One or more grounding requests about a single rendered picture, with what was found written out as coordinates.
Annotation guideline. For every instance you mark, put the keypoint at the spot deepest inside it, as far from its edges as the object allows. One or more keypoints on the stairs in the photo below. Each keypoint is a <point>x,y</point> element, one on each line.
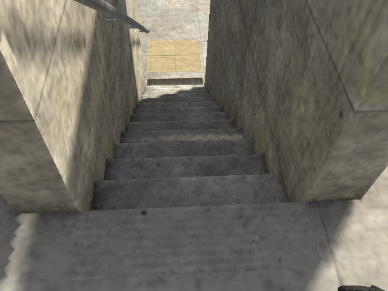
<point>180,149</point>

